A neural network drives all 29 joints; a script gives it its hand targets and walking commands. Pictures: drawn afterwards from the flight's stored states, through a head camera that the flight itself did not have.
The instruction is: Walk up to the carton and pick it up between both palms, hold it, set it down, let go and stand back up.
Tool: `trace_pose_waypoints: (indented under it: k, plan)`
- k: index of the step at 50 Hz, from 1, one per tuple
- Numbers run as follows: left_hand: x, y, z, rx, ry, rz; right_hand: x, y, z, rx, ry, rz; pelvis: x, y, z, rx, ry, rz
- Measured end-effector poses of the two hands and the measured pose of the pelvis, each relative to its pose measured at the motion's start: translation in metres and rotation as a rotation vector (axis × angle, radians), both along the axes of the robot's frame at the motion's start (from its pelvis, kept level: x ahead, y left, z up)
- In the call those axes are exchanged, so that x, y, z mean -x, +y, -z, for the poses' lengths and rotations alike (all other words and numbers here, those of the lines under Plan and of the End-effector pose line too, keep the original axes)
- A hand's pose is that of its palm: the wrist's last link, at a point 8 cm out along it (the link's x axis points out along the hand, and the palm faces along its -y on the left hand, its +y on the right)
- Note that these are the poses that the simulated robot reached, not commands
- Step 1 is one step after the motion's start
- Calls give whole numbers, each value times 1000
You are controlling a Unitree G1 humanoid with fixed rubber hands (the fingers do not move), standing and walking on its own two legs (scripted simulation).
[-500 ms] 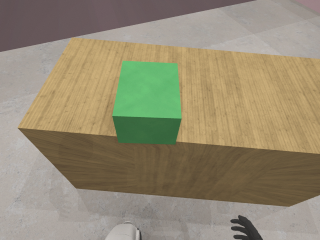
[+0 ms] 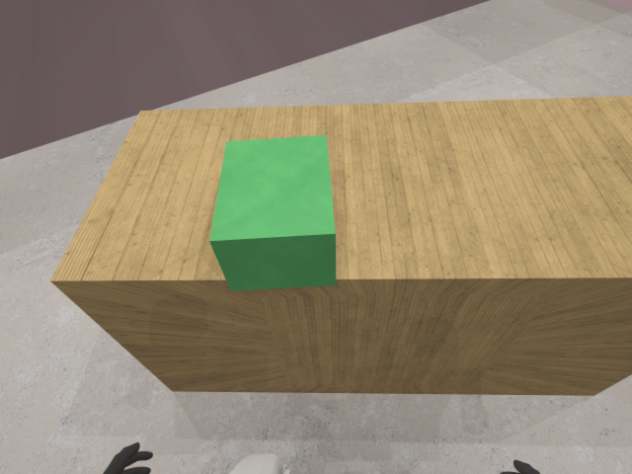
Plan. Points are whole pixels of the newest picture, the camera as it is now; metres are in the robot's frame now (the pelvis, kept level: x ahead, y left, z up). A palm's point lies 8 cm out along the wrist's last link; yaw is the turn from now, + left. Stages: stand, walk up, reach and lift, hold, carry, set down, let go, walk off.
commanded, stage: walk up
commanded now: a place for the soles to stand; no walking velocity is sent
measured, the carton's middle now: (279, 211) +0.54 +0.07 -0.03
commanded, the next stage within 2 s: none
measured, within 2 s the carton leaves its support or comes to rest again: neither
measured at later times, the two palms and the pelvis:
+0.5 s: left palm out of the picture +0.05 +0.28 -0.11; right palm out of the picture +0.11 -0.23 -0.10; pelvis +0.00 +0.02 +0.00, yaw +4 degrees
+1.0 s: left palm out of the picture -0.01 +0.33 -0.11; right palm out of the picture +0.12 -0.21 -0.09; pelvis +0.03 +0.05 +0.01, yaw +7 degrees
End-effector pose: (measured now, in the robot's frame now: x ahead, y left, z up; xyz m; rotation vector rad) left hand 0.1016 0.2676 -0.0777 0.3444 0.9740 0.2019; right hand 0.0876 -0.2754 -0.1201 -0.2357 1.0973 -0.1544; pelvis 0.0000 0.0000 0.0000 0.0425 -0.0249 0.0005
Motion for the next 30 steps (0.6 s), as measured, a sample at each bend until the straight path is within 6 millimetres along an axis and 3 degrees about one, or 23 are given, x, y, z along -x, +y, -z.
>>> trace_pose_waypoints:
  k: [5, 11, 20, 30]
  plan:
    - [12, 10, 9, 29, -10, -23, 21, 16, 2, 0, 45, -23, 6, 9, 4, 16, 17, -31]
    - [44, 18, 37, 111, 68, -62, 27, 41, -11, 12, -8, -25, 5, 21, 6, 21, -2, -39]
    - [55, 13, 42, 148, 88, -68, -4, 49, -27, 10, -82, -84, 4, 22, 0, 51, 1, -54]
    - [54, 15, 28, 100, 78, -91, -23, 44, -20, -13, -106, -121, -1, 15, 0, 47, 10, -71]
